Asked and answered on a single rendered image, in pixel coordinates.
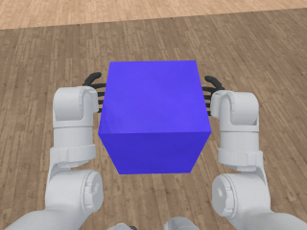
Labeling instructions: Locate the right robot forearm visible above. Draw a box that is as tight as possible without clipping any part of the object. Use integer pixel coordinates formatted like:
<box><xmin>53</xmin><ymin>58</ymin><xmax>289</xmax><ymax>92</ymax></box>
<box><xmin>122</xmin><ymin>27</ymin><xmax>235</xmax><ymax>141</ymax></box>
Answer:
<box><xmin>210</xmin><ymin>90</ymin><xmax>271</xmax><ymax>207</ymax></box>

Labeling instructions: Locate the robot right upper arm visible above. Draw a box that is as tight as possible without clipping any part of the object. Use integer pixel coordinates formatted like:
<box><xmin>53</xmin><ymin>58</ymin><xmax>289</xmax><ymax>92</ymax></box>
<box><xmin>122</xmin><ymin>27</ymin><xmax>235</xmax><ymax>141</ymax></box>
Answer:
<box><xmin>211</xmin><ymin>173</ymin><xmax>307</xmax><ymax>230</ymax></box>

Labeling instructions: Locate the left robot forearm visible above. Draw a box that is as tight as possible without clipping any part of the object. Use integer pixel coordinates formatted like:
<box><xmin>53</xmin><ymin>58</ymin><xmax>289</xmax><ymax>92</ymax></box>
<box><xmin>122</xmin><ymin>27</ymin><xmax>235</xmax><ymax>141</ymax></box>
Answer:
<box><xmin>45</xmin><ymin>85</ymin><xmax>99</xmax><ymax>206</ymax></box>

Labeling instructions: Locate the carton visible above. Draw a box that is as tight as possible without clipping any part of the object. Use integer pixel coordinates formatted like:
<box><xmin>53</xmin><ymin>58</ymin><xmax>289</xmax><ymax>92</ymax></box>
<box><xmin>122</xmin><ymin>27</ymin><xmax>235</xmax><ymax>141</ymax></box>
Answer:
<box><xmin>98</xmin><ymin>60</ymin><xmax>212</xmax><ymax>174</ymax></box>

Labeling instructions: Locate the robot left hand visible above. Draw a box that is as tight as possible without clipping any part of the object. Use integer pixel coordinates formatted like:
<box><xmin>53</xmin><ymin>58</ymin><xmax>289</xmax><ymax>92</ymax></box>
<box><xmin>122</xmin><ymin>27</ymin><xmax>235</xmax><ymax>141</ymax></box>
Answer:
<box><xmin>82</xmin><ymin>72</ymin><xmax>106</xmax><ymax>113</ymax></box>

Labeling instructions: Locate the robot left upper arm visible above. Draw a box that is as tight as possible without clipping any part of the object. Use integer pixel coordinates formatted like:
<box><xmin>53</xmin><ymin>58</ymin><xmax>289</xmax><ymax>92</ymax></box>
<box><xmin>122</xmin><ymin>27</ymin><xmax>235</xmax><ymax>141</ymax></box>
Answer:
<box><xmin>4</xmin><ymin>169</ymin><xmax>104</xmax><ymax>230</ymax></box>

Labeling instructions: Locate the robot right hand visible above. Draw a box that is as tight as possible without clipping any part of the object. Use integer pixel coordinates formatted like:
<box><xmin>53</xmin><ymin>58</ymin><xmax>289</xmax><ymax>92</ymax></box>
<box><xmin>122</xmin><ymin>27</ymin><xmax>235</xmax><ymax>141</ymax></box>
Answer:
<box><xmin>201</xmin><ymin>76</ymin><xmax>225</xmax><ymax>116</ymax></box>

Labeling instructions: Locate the right robot thigh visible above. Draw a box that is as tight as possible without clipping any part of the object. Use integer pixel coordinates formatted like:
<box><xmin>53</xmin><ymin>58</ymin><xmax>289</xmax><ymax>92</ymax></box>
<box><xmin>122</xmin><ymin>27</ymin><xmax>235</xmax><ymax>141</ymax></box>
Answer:
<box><xmin>163</xmin><ymin>217</ymin><xmax>200</xmax><ymax>230</ymax></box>

